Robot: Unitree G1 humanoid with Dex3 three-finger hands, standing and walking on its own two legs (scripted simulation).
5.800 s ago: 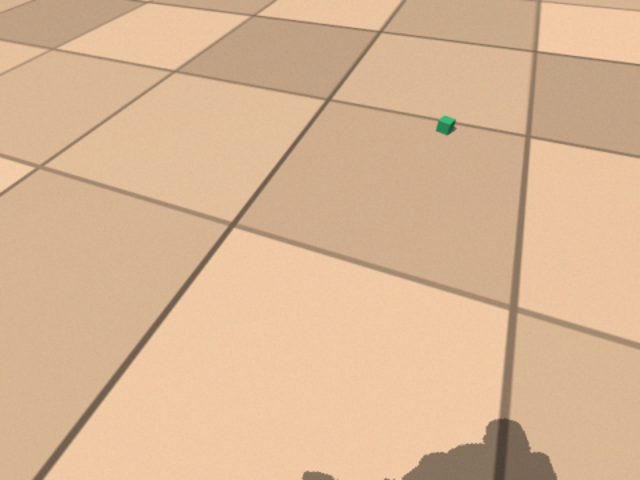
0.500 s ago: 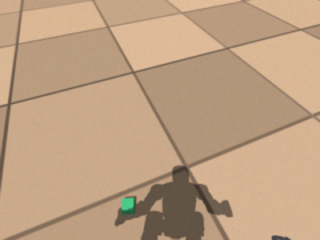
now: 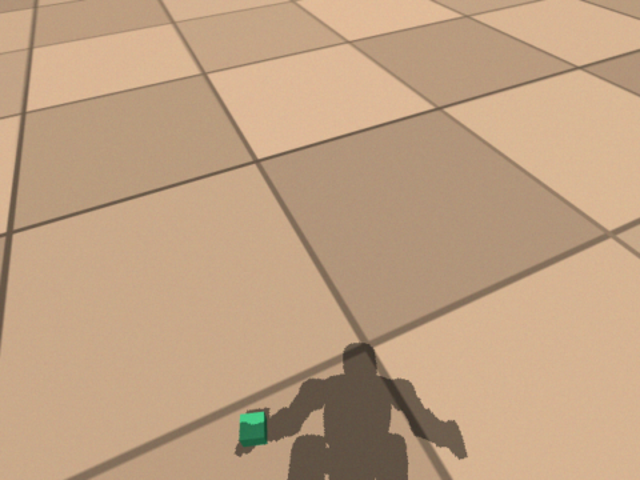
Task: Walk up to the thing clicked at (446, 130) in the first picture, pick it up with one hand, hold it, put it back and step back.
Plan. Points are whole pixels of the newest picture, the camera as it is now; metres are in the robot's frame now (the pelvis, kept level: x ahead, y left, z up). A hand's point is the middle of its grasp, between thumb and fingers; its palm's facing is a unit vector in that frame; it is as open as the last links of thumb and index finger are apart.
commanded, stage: walk up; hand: left
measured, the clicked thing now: (253, 429) +0.42 +0.24 -0.75
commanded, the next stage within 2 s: stand in 0.40 s
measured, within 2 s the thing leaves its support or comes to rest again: neither
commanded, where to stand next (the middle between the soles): +0.03 -0.02 m, yaw +2 degrees
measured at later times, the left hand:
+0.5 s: hand out of the picture +0.09 +0.26 -0.16, palm faces -0.01 -0.94 -0.33, open 7.4 cm
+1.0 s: hand out of the picture +0.08 +0.27 -0.15, palm faces +0.01 -0.94 -0.35, open 7.4 cm
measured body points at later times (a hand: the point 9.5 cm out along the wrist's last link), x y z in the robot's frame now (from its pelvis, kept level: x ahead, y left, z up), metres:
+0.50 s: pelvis +0.01 +0.01 +0.00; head +0.02 +0.01 +0.45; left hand +0.10 +0.30 -0.13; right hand +0.09 -0.29 -0.13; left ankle +0.00 +0.13 -0.75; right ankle +0.01 -0.13 -0.75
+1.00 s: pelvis +0.01 +0.01 +0.00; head +0.01 +0.01 +0.45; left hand +0.08 +0.31 -0.13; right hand +0.10 -0.29 -0.13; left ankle +0.00 +0.13 -0.75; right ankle +0.01 -0.13 -0.75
